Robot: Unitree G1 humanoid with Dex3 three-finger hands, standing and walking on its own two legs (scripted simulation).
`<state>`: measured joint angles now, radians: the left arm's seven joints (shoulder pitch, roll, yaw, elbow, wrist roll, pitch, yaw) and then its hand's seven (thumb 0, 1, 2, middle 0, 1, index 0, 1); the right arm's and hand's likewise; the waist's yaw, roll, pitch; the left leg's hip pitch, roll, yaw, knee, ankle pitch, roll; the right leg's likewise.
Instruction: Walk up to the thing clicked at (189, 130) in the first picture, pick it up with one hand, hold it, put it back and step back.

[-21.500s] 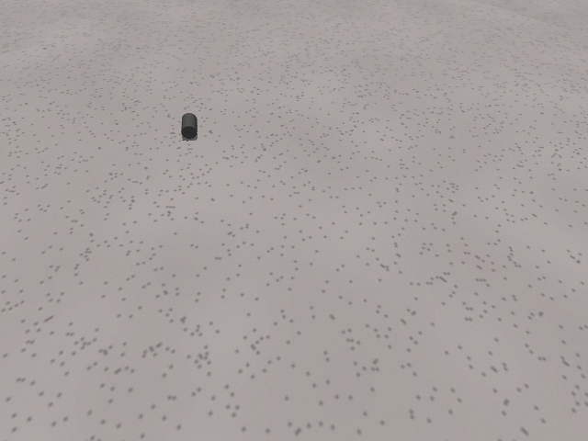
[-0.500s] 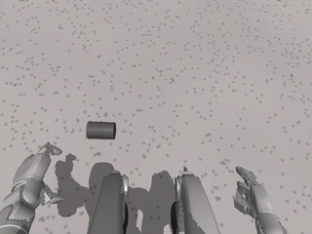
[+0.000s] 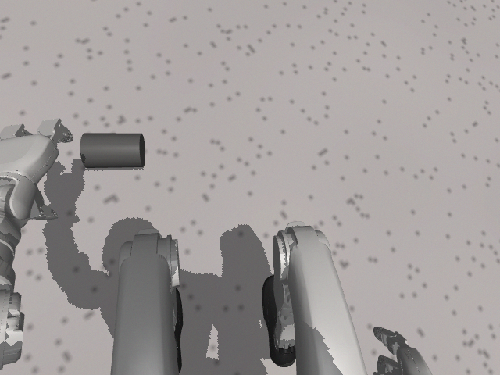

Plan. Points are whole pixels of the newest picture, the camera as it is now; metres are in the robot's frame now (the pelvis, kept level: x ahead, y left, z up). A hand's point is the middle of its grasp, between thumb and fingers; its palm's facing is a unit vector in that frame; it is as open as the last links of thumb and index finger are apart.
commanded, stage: rise first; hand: left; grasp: from above
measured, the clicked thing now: (114, 150) +0.54 +0.27 -0.36
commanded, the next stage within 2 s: none
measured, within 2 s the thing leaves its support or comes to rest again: neither
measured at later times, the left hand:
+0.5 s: hand (63, 163) +0.45 +0.31 -0.20, palm faces -0.46 -0.02 -0.89, open 14.1 cm
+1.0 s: hand (73, 157) +0.47 +0.31 -0.23, palm faces -0.47 -0.03 -0.88, open 13.9 cm
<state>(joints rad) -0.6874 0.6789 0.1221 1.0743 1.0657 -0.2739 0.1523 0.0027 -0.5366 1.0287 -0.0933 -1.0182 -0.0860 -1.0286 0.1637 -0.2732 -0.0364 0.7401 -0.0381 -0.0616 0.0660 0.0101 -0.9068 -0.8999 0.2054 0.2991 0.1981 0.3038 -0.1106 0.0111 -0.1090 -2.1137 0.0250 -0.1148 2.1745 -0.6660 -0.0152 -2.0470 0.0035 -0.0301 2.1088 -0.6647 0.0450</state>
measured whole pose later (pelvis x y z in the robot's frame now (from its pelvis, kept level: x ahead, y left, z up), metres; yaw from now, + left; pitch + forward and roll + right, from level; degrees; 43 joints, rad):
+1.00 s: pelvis +0.01 +0.00 -0.06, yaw -3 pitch +34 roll -9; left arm -0.95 0.84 0.12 1.38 1.29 -0.30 0.31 0.00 -0.48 0.95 -0.07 -1.06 -0.11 -1.03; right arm 0.15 -0.27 0.06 0.72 -0.13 0.01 0.14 0.00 -0.91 -0.90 0.21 0.30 0.20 0.30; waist -0.23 -0.02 -0.03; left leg -2.30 0.01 -0.16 2.39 -0.70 -0.01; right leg -2.21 0.02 -0.06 2.28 -0.69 0.06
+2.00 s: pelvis +0.00 +0.01 -0.08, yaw -5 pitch +33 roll -12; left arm -1.03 0.95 0.12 1.46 1.33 -0.32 0.32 0.00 -0.53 1.01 -0.11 -1.00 -0.10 -1.01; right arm 0.15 -0.28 0.14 0.70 -0.16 0.01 0.15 0.00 -0.91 -0.90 0.20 0.30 0.20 0.30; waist -0.28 -0.04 0.01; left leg -2.35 0.01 -0.19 2.45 -0.69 0.00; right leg -2.24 0.03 -0.07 2.32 -0.68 0.07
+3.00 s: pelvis +0.00 +0.01 -0.08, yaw -5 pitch +34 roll -12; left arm -1.14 0.89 0.02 1.48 1.35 -0.28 0.35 0.00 -0.54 1.04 -0.09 -1.00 -0.09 -1.01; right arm 0.17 -0.27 0.16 0.68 -0.16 -0.01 0.14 0.00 -0.90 -0.89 0.21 0.30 0.20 0.30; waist -0.33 -0.05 0.01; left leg -2.37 0.00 -0.19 2.44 -0.68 0.00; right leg -2.25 0.03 -0.08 2.32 -0.67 0.06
